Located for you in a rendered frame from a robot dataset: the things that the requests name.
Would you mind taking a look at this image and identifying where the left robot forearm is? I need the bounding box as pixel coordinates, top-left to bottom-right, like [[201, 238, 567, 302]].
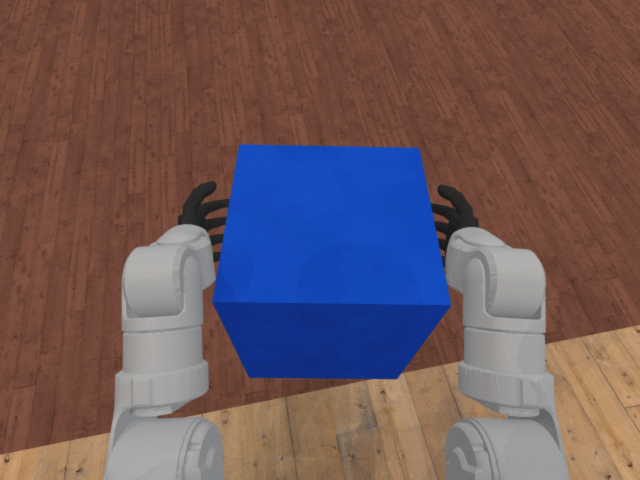
[[103, 224, 216, 480]]

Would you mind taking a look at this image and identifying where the right robot forearm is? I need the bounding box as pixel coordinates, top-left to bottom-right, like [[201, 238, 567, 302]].
[[445, 227, 570, 480]]

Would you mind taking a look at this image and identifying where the right robot upper arm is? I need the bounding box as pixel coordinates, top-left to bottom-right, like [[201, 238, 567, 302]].
[[445, 418, 569, 480]]

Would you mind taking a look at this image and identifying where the left robot hand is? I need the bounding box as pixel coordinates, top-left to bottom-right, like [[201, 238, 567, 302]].
[[178, 181, 230, 262]]

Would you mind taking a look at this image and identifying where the right robot hand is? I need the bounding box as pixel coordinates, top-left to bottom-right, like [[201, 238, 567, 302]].
[[431, 185, 479, 268]]

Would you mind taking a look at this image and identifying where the left robot upper arm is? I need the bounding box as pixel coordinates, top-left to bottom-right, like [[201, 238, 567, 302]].
[[105, 417, 224, 480]]

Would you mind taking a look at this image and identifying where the carton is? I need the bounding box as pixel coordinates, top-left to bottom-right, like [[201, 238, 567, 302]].
[[212, 144, 451, 379]]

